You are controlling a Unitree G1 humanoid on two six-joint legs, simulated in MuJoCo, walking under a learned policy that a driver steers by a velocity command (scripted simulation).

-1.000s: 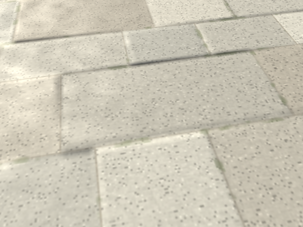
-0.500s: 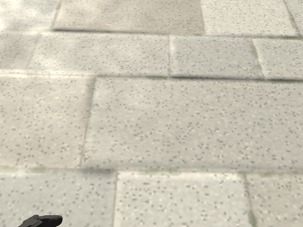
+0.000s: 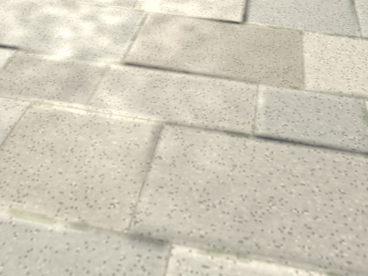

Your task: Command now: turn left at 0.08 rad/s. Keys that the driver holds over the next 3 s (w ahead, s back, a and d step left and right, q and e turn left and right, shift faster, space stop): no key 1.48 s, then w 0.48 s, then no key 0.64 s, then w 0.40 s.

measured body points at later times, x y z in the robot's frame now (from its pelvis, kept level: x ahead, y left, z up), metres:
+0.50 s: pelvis +0.03 +0.01 +0.00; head +0.03 +0.02 +0.45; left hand +0.12 +0.28 -0.14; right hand +0.10 -0.24 -0.13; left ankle -0.01 +0.13 -0.73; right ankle +0.05 -0.13 -0.73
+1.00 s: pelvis +0.02 +0.01 +0.00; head +0.03 +0.02 +0.45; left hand +0.07 +0.27 -0.15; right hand +0.04 -0.23 -0.15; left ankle -0.01 +0.13 -0.73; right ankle +0.05 -0.13 -0.73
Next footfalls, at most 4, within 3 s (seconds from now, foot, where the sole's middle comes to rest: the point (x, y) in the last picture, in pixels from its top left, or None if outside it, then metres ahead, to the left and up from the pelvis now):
2.16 left None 0.45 0.09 -0.77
2.50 right None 0.40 -0.13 -0.77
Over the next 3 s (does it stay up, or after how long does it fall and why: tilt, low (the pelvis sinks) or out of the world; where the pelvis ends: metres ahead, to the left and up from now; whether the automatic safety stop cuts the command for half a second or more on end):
stays up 0.48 0.02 0.01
